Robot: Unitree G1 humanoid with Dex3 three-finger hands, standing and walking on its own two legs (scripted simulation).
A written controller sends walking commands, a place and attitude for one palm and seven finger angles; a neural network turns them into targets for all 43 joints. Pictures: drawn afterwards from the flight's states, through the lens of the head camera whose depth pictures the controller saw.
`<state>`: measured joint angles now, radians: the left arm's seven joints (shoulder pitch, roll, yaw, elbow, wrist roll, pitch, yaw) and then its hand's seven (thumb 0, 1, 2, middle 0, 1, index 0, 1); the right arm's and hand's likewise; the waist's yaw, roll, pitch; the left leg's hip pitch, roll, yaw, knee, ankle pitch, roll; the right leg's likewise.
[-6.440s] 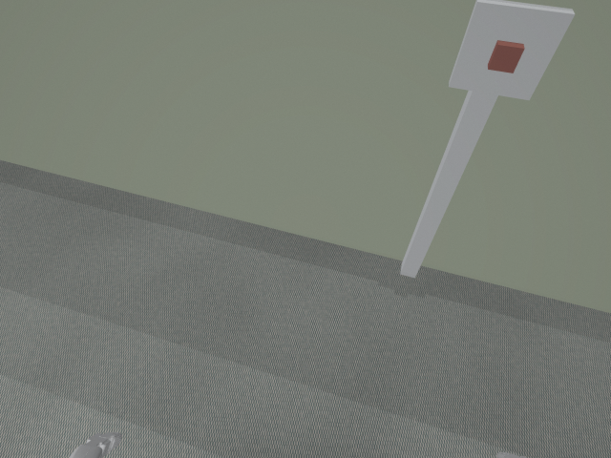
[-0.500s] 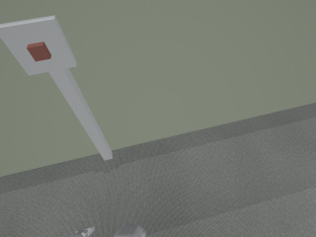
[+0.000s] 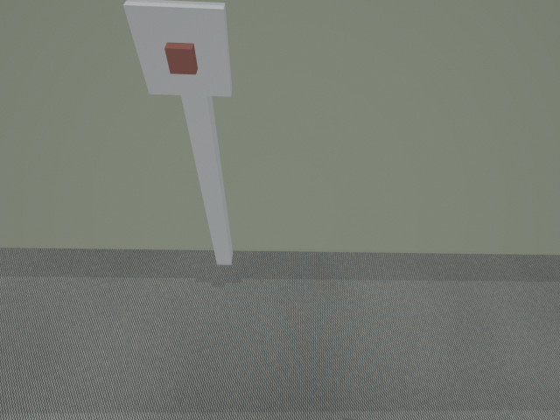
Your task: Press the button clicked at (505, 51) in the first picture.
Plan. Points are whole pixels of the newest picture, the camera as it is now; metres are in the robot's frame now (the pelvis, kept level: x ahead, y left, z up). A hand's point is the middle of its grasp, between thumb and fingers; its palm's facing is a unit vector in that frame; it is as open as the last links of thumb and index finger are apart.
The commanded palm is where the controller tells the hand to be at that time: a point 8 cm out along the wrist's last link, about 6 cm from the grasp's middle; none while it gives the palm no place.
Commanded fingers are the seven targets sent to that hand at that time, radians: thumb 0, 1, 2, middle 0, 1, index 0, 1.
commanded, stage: take the last steps up to it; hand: left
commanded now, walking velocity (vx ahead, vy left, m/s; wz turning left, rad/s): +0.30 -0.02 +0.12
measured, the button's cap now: (182, 57) +0.72 +0.26 +0.13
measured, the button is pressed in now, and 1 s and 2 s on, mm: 0 0 0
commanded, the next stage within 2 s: come to a stop and stand still in 0.84 s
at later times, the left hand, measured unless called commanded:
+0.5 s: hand out of the picture -0.04 +0.13 -0.16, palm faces +0.20 -0.97 -0.14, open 7.4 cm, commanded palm none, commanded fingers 0.00 0.90 0.90 -0.20 -0.30 -0.20 -0.30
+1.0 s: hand (160, 321) +0.29 +0.24 -0.16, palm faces +0.07 -0.98 -0.21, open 7.4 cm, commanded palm none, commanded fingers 0.00 0.90 0.90 -0.20 -0.30 -0.20 -0.30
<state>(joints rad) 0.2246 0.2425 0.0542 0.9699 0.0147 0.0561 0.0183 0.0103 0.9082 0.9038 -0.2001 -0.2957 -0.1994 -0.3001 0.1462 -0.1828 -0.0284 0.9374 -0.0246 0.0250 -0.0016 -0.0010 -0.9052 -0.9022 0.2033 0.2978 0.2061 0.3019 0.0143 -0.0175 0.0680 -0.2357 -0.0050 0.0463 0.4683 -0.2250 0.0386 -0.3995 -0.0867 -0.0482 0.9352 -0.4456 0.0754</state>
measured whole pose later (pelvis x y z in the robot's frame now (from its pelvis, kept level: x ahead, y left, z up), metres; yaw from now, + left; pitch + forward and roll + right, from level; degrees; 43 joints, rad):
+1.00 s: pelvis +0.21 +0.05 +0.00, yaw +3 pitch -2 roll +1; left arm 0.15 0.18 0.05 1.03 0.02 0.00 0.01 0.01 0.91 0.90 -0.20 -0.30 -0.20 -0.30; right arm 0.36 -0.11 -0.04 1.11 -0.03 -0.04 -0.02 0.00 -0.92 -0.90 0.20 0.30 0.20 0.30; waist -0.03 -0.02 0.02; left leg -0.07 0.02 0.20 0.37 -0.27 0.03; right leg -0.47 -0.11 -0.07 0.76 -0.23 0.04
